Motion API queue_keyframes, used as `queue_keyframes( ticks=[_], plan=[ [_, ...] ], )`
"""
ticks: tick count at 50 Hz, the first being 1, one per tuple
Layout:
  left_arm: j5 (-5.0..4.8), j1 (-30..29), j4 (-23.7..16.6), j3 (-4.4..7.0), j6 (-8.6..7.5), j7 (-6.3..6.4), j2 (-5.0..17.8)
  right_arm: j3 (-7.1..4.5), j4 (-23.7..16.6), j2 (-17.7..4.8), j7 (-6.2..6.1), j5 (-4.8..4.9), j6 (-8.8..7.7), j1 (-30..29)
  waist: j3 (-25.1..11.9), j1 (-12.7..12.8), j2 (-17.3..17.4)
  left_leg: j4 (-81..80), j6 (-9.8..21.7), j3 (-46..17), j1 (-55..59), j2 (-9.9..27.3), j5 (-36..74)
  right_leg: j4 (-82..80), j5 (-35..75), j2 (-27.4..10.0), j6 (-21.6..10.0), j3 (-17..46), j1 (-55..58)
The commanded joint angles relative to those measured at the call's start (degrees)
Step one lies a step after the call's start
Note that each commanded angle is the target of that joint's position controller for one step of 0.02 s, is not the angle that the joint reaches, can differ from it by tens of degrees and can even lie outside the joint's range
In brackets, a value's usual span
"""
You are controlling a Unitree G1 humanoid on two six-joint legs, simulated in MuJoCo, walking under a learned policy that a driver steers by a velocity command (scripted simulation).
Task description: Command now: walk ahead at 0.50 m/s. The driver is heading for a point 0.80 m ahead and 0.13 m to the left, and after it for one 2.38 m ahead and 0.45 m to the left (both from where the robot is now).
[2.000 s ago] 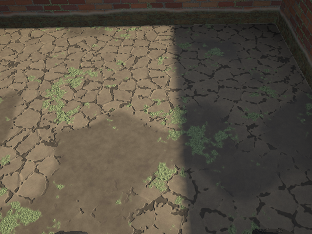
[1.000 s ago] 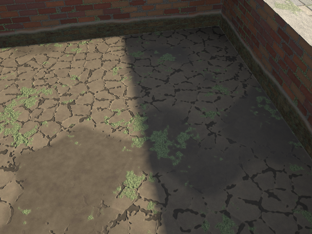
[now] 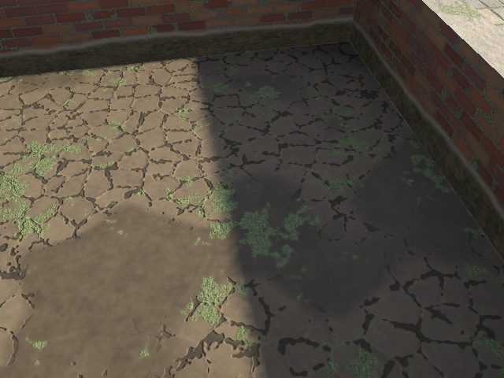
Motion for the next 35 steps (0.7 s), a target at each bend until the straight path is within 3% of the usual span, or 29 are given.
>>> queue_keyframes(
  ticks=[1, 6, 7, 9, 10, 11, 12, 22, 23, 24, 27, 31, 32, 34, 35],
  plan=[
    [0.03, -5.8, -5.4, 1.2, -0.98, 0.11, 4.3, -1.1, -5.2, -3.9, -0.11, 0.0, -0.99, -3.7, -2.5, 0.0, -0.4, -7.0, -0.6, -5.2, 5.3, 4.7, 7.7, -6.2, 12.2, -3.9, -2.7, 1.3, -5.7],
    [-0.05, -4.1, -4.3, 1.14, -0.85, 0.1, 3.9, -0.79, -4.5, -3.6, -0.05, -0.14, -0.88, -1.9, -1.9, 0.1, -1.1, -8.1, -0.5, -5.3, 5.5, 4.8, 5.9, -8.3, 9.0, -4.3, -2.8, 2.6, -5.4],
    [0.45, -5.8, -5.3, 0.99, -1.14, -0.89, 3.5, -0.5, -5.8, -3.5, -0.23, -0.04, -0.28, -4.7, 1.5, 1.1, -0.5, -7.2, -0.6, -6.4, 3.4, 6.6, 15.8, -6.1, 16.8, -4.4, -2.5, 0.7, -6.9],
    [0.76, -3.3, -3.7, 0.96, -1.43, -1.18, 3.1, -0.47, -5.0, -3.2, -0.28, -0.8, 0.0, -2.9, -2.5, 1.3, -0.8, -7.2, -1.2, -5.5, 4.2, 6.4, 15.9, -8.8, 18.2, -5.1, -2.6, 2.2, -3.1],
    [-0.09, -0.6, -1.8, 1.17, -1.2, -0.32, 3.8, -0.99, -2.6, -4.0, -0.1, -0.7, -0.47, 2.2, -6.6, -0.3, -1.6, -9.8, -1.4, -4.8, 7.8, 4.4, 3.3, -12.6, 8.1, -5.5, -3.1, 5.3, -1.4],
    [0.13, -5.5, -3.9, 0.85, -1.24, -1.12, 3.2, -0.21, -4.8, -2.8, -0.19, -0.49, -0.03, -3.3, 1.5, 0.6, -1.6, -9.9, -1.8, -5.8, 4.1, 5.8, 12.3, -11.3, 17.5, -5.5, -2.7, 3.7, -4.9],
    [0.67, -3.9, -3.0, 0.81, -1.23, -1.26, 2.6, -0.21, -4.3, -2.7, -0.21, -0.76, 0.04, -2.8, -1.5, 1.2, -0.9, -10.4, -1.7, -5.8, 4.9, 6.3, 13.6, -12.8, 17.5, -6.2, -2.5, 4.1, -2.1],
    [0.64, -1.4, 0.8, 1.48, -1.32, -1.61, 2.9, -1.08, -1.1, -4.0, 0.05, 0.02, 0.22, 0.7, -2.9, 0.4, 0.3, -18.0, -1.3, -6.9, 10.1, 6.7, 18.4, -20.6, 17.7, -7.6, -1.9, 5.0, 2.6],
    [0.61, -1.3, 0.9, 1.53, -1.33, -1.6, 2.8, -1.15, -0.9, -4.1, 0.06, 0.11, 0.24, 0.7, -3.0, 0.4, 0.4, -18.4, -1.2, -6.9, 10.3, 6.7, 18.9, -20.8, 17.7, -7.6, -1.8, 4.9, 2.7],
    [-0.06, -2.3, 0.6, 1.76, -1.08, -0.41, 3.6, -1.96, 0.2, -5.8, -0.09, 0.6, -0.12, 2.1, -4.2, -0.8, 0.8, -17.5, -1.1, -6.6, 12.7, 5.0, 15.6, -18.6, 15.0, -6.7, -1.7, 5.0, 0.5],
    [0.07, -2.4, 0.0, 1.73, -0.54, 0.39, 3.3, -1.49, 0.0, -4.3, -0.22, 0.82, -0.26, 1.2, -3.6, -0.1, 0.3, -17.2, 0.1, -6.7, 11.6, 6.1, 19.0, -17.7, 13.0, -6.8, -1.1, 4.4, -1.3],
    [0.44, -1.8, -0.3, 1.97, -0.12, 0.45, 3.7, -1.66, -0.1, -5.0, -0.45, 0.58, -0.01, 1.2, -3.1, 0.5, 0.2, -16.3, 1.1, -6.7, 10.2, 6.7, 22.5, -15.5, 11.8, -6.4, -1.1, 3.5, -2.2],
    [1.7, 2.0, -0.7, 0.52, 0.16, 0.43, 3.6, -1.88, 0.9, -7.6, -1.4, -1.1, 0.25, 5.9, -3.9, -1.5, 1.8, -19.0, 3.7, -7.0, 13.3, 6.8, 20.2, -16.1, 10.9, -7.3, -3.4, 5.7, -3.0],
    [1.14, 1.1, -1.5, 0.67, 0.02, 0.32, 4.2, -1.7, 1.6, -7.3, -2.18, -1.03, 0.67, 4.8, -0.5, -0.7, -0.4, -20.2, 5.2, -7.6, 11.9, 7.8, 22.0, -15.6, 10.9, -7.5, -3.0, 4.3, -4.3],
    [1.79, 4.3, -1.0, 0.37, -0.48, -0.42, 3.8, -0.56, 1.7, -4.7, -1.71, -1.28, 0.85, 3.3, -0.2, 1.2, -1.3, -21.4, 5.6, -8.2, 10.3, 9.1, 23.2, -17.5, 12.6, -9.1, -2.7, 4.5, -1.4]
  ],
)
